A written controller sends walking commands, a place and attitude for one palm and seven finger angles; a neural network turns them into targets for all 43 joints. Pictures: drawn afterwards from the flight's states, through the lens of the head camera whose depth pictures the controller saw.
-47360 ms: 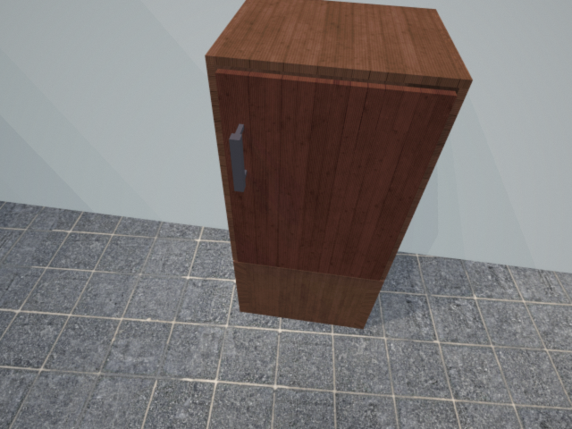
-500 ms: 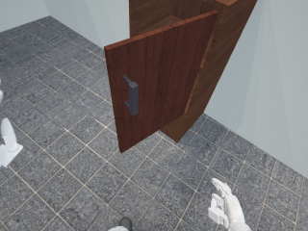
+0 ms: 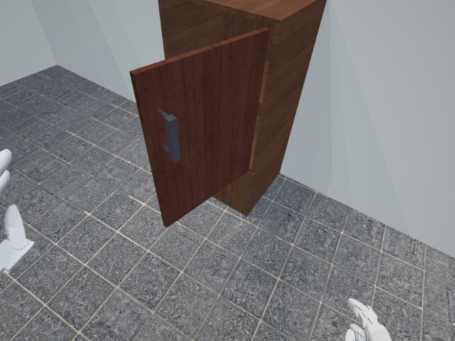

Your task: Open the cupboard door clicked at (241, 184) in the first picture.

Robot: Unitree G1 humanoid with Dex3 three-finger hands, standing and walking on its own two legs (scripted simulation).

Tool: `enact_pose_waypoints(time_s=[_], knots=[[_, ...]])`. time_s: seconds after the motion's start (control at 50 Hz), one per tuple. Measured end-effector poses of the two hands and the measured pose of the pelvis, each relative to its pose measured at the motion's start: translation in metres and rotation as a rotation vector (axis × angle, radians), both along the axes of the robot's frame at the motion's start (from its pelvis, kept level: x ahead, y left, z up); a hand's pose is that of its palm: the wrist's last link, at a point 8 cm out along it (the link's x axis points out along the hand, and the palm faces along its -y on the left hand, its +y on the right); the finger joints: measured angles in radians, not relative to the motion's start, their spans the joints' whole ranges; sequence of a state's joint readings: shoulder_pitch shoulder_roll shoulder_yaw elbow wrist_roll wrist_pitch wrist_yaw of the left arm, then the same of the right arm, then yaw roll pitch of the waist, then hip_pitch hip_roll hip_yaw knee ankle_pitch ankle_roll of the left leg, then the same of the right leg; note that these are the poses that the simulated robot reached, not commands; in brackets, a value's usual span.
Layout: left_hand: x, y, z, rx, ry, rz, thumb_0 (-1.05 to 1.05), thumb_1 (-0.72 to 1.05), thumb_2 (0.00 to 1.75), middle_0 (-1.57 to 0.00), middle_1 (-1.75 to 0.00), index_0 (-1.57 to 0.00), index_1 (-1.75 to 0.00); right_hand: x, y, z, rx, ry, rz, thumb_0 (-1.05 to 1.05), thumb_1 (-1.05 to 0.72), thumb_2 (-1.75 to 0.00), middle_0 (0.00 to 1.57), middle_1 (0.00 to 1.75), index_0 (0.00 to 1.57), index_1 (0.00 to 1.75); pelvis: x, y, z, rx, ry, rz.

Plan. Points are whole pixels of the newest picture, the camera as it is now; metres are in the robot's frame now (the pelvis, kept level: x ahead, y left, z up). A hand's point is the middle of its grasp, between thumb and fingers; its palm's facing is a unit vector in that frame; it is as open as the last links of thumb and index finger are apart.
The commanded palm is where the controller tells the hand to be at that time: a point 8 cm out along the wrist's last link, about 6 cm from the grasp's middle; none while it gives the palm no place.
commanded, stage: stop stepping back and stand still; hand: left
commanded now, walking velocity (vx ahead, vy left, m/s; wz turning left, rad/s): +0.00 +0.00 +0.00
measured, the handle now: (168, 136) +0.58 +0.15 +0.02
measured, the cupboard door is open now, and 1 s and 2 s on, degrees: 77 77 77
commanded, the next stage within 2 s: let the arm hang, fingers relaxed in 0.36 s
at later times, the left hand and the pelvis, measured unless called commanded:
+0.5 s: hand (6, 280) +0.18 +0.28 +0.13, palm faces +0.33 -0.79 -0.52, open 7.4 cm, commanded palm none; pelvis -0.02 +0.02 +0.00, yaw +0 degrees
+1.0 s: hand out of the picture -0.10 +0.18 -0.17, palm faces +0.03 -0.99 -0.16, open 7.4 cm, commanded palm none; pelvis -0.02 +0.01 +0.01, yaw +1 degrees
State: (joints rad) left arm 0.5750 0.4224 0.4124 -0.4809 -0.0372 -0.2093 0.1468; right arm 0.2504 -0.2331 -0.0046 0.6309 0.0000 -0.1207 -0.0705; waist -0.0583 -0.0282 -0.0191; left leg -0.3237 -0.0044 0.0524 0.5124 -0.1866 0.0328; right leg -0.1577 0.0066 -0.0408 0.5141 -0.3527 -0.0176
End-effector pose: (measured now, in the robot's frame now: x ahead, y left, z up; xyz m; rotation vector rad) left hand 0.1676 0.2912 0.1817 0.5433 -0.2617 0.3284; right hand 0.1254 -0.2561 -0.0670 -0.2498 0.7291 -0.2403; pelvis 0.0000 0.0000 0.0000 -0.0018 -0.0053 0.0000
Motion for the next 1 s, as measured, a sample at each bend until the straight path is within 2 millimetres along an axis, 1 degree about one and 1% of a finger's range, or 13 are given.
enact_pose_waypoints(time_s=[0.12,0.26,0.36,0.46,0.48,0.52,0.6,0.66,0.72,0.78,0.86,0.92,1.0], knots=[[-0.031,0.01,0.008,0.025,-0.018,0.023,0.01,0.88,0.9,-0.22,-0.3,-0.22,-0.3,-0.002,0.026,-0.005,0.042,-0.005,0.052,0.01,-0.9,-0.9,0.21,0.3,0.2,0.3,-0.013,0.006,0.0,-0.038,-0.004,-0.014],[-0.029,0.031,-0.01,-0.064,0.001,0.108,0.01,0.89,0.9,-0.21,-0.3,-0.21,-0.3,-0.004,0.051,-0.006,0.054,-0.006,0.081,0.01,-0.9,-0.9,0.21,0.3,0.2,0.3,-0.021,0.017,0.003,-0.013,-0.021,-0.015],[-0.029,0.02,-0.002,-0.025,0.023,0.074,0.02,0.89,0.9,-0.21,-0.3,-0.21,-0.3,0.0,0.061,0.0,0.084,-0.047,0.115,0.01,-0.9,-0.9,0.21,0.3,0.2,0.3,-0.028,0.013,0.006,0.005,-0.002,-0.002],[-0.037,0.014,0.002,0.005,0.058,0.038,0.02,0.89,0.9,-0.21,-0.3,-0.21,-0.3,0.002,0.053,-0.003,0.079,-0.025,0.114,0.01,-0.9,-0.9,0.21,0.3,0.2,0.3,-0.024,0.013,0.006,-0.033,0.008,-0.005],[-0.035,0.017,-0.006,0.016,0.081,0.034,0.01,0.89,0.9,-0.21,-0.3,-0.21,-0.3,0.003,0.049,-0.008,0.08,-0.018,0.124,0.01,-0.9,-0.9,0.21,0.3,0.2,0.3,-0.024,0.015,0.004,-0.039,0.013,-0.005],[-0.024,0.027,-0.049,-0.026,0.235,0.05,0.01,0.89,0.9,-0.21,-0.3,-0.21,-0.3,0.003,0.039,-0.024,0.079,0.039,0.139,0.01,-0.9,-0.9,0.21,0.3,0.2,0.3,-0.024,0.02,-0.002,-0.047,0.014,0.005],[-0.025,0.035,-0.178,-0.231,0.709,0.146,0.0,0.9,0.9,-0.2,-0.3,-0.2,-0.3,-0.012,0.017,-0.047,0.045,0.18,0.109,0.01,-0.9,-0.9,0.21,0.3,0.2,0.3,-0.027,0.024,-0.011,-0.023,0.004,0.017],[-0.063,0.012,-0.257,-0.354,1.058,0.17,0.01,0.9,0.9,-0.2,-0.3,-0.2,-0.3,-0.033,0.004,-0.048,0.023,0.26,0.074,0.01,-0.9,-0.9,0.21,0.3,0.2,0.3,-0.029,0.021,-0.009,-0.007,-0.008,0.011],[-0.119,-0.022,-0.304,-0.451,1.334,0.16,0.01,0.91,0.9,-0.2,-0.3,-0.2,-0.3,-0.06,-0.007,-0.045,0.004,0.359,0.034,0.01,-0.9,-0.9,0.21,0.3,0.2,0.3,-0.03,0.018,-0.003,-0.006,-0.011,0.008],[-0.172,-0.051,-0.326,-0.539,1.532,0.164,0.01,0.91,0.9,-0.2,-0.3,-0.2,-0.3,-0.088,-0.013,-0.043,-0.01,0.47,-0.005,0.01,-0.9,-0.9,0.21,0.3,0.2,0.3,-0.029,0.014,0.002,-0.01,-0.01,0.009],[-0.227,-0.071,-0.332,-0.624,1.687,0.224,0.01,0.9,0.9,-0.21,-0.3,-0.21,-0.3,-0.121,-0.013,-0.044,-0.013,0.604,-0.039,0.01,-0.9,-0.9,0.2,0.3,0.2,0.3,-0.026,0.011,0.006,-0.014,-0.011,0.016],[-0.252,-0.072,-0.329,-0.644,1.743,0.285,0.01,0.9,0.9,-0.21,-0.3,-0.21,-0.3,-0.136,-0.006,-0.048,0.005,0.672,-0.05,0.01,-0.91,-0.9,0.2,0.3,0.2,0.3,-0.024,0.01,0.007,-0.015,-0.015,0.022],[-0.265,-0.063,-0.322,-0.623,1.765,0.352,0.01,0.9,0.9,-0.21,-0.3,-0.21,-0.3,-0.145,0.009,-0.057,0.055,0.705,-0.05,0.01,-0.91,-0.9,0.2,0.3,0.2,0.3,-0.022,0.008,0.008,-0.013,-0.019,0.023]])
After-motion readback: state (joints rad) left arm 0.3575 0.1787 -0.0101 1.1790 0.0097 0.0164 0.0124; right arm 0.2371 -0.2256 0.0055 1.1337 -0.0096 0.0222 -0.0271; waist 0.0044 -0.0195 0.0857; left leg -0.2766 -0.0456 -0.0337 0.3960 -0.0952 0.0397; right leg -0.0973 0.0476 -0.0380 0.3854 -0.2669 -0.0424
